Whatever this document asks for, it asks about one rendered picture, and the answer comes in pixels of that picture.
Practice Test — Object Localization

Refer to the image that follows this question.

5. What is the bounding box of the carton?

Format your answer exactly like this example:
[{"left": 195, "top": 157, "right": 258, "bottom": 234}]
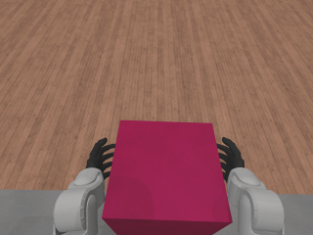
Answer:
[{"left": 102, "top": 119, "right": 233, "bottom": 235}]

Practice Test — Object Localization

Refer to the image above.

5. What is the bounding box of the right robot forearm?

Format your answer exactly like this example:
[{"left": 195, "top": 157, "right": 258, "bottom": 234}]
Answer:
[{"left": 227, "top": 167, "right": 286, "bottom": 235}]

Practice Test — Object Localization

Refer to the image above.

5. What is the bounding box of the robot left hand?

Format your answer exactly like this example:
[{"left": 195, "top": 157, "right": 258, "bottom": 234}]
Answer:
[{"left": 86, "top": 137, "right": 115, "bottom": 180}]

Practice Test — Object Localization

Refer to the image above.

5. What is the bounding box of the robot right hand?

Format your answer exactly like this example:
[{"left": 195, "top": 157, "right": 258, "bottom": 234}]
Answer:
[{"left": 216, "top": 137, "right": 245, "bottom": 183}]

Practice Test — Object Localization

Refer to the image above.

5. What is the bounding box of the left robot forearm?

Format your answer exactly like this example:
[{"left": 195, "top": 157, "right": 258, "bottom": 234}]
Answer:
[{"left": 53, "top": 167, "right": 106, "bottom": 235}]

